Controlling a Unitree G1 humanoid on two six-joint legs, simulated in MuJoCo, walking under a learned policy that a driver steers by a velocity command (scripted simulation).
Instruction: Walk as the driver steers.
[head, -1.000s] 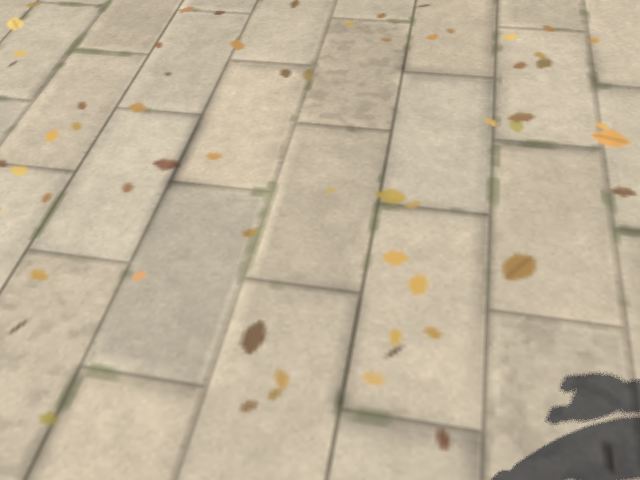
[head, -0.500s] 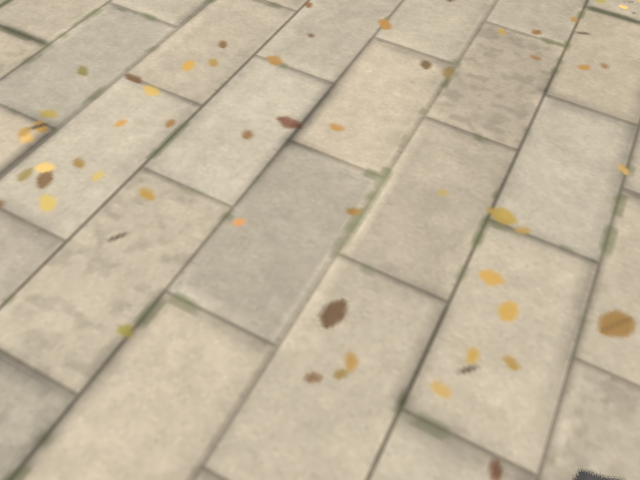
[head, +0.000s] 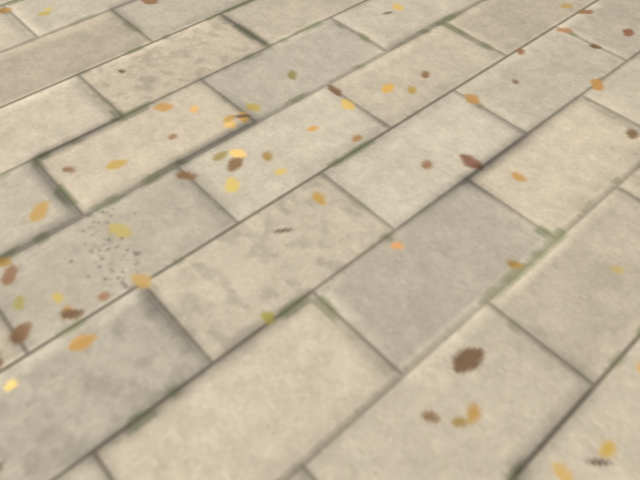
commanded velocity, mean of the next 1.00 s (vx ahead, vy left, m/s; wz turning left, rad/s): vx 0.45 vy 0.00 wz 0.60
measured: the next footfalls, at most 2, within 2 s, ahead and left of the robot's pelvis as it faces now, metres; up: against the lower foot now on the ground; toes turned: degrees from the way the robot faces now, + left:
left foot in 0.06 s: +0.04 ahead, +0.13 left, +0.00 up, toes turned +5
right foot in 0.54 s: +0.44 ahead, +0.00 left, +0.00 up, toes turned +22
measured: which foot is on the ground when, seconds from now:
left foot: up 0.00-0.04, down 0.06-0.54, up 0.56-1.00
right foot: down 0.00-0.06, up 0.08-0.52, down 0.54-1.00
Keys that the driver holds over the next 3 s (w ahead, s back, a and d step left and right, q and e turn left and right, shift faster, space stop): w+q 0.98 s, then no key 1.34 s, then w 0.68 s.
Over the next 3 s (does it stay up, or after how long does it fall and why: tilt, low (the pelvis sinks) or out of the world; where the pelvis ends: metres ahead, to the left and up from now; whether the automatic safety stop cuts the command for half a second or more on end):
stays up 0.83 0.39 -0.03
